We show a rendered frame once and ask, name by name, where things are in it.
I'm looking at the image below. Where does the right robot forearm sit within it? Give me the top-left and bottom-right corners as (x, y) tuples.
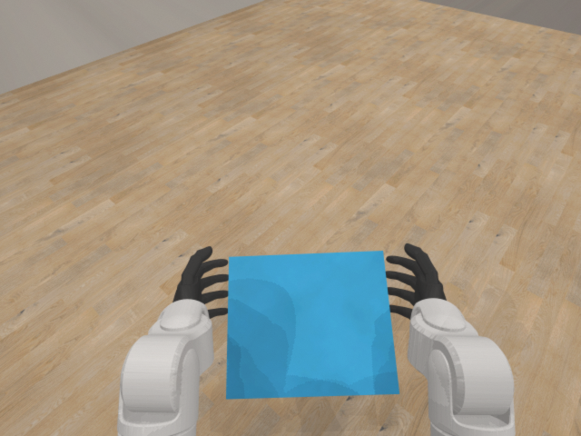
(408, 298), (516, 436)

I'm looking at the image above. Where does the left robot hand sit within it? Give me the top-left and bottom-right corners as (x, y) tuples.
(173, 246), (229, 319)

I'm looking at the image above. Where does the left robot forearm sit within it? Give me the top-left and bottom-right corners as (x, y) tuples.
(117, 299), (214, 436)

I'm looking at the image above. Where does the right robot hand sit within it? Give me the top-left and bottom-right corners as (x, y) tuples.
(386, 243), (447, 319)

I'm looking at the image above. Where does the carton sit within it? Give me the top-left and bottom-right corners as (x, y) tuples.
(226, 251), (399, 400)

